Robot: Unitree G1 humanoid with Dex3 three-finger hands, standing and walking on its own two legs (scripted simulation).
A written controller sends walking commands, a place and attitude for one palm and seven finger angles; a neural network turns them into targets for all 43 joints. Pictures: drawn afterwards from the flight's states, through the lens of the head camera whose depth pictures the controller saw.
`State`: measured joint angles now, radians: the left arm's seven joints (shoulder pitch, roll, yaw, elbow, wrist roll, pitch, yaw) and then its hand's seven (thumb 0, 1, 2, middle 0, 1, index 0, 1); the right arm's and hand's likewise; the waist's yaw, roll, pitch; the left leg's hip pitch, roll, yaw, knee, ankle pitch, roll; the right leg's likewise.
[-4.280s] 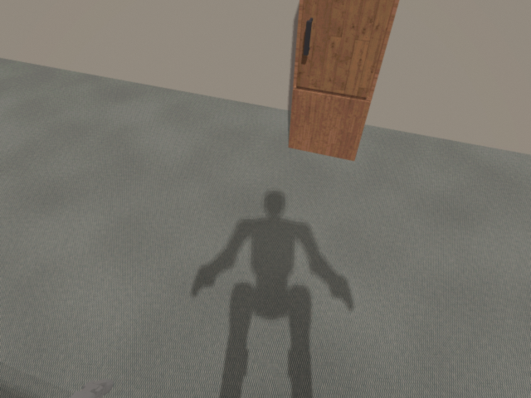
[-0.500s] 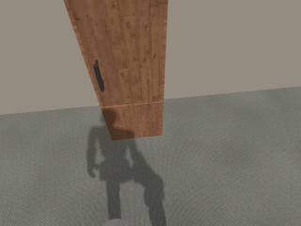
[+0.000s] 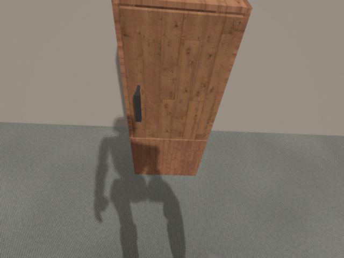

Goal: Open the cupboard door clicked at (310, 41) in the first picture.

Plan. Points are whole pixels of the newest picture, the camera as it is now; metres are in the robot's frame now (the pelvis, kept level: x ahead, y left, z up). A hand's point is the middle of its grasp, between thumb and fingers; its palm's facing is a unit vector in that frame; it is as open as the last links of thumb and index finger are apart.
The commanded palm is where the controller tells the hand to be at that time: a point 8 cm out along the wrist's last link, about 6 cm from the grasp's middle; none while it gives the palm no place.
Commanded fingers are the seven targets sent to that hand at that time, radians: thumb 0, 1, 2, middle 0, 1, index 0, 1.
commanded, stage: take the last steps up to it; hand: left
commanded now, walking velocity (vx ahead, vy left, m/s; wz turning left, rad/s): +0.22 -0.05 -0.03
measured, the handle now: (138, 104) +0.66 +0.17 -0.10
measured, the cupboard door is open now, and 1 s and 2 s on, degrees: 0 0 0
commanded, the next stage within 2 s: come to a stop and stand still in 0.18 s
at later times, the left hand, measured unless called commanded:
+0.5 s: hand (131, 226) +0.23 +0.12 -0.17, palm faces +0.04 -0.97 -0.23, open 7.2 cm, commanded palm none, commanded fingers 0.00 0.90 0.90 -0.20 -0.30 -0.20 -0.30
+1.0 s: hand out of the picture +0.10 +0.22 -0.19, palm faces +0.07 -0.98 -0.20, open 7.4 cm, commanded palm none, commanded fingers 0.00 0.90 0.90 -0.20 -0.30 -0.20 -0.30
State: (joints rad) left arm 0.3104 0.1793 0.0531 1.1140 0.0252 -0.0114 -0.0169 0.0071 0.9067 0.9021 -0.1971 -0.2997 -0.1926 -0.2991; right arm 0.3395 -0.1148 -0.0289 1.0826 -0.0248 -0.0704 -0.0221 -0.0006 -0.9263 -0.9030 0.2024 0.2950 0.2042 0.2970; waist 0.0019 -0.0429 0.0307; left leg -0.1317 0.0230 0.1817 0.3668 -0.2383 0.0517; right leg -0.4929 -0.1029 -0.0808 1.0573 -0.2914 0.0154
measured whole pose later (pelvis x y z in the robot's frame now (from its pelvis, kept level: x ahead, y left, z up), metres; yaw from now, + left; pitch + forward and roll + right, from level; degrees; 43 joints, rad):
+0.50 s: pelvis +0.13 -0.05 -0.01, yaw +1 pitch -1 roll +1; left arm 0.12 0.13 0.04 1.01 0.02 -0.02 0.04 -0.02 0.94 0.90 -0.20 -0.30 -0.20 -0.30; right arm 0.26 -0.15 -0.06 1.09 -0.01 0.03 -0.03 0.00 -0.91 -0.90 0.20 0.29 0.20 0.30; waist -0.02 0.04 0.08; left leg -0.39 0.06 0.04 0.97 -0.48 -0.03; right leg -0.32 -0.04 -0.18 0.52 -0.19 -0.06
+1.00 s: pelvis +0.10 +0.02 +0.00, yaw +0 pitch +1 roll +0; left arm 0.27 0.22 0.05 1.07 0.01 0.05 0.02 0.00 0.91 0.90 -0.20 -0.30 -0.19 -0.30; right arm 0.20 -0.14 -0.03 1.03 -0.02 0.01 -0.04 0.00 -0.93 -0.90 0.21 0.30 0.21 0.30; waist 0.03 -0.05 0.04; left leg -0.21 -0.01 0.09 0.40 -0.20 0.05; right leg -0.33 -0.04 0.00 0.83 -0.42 0.04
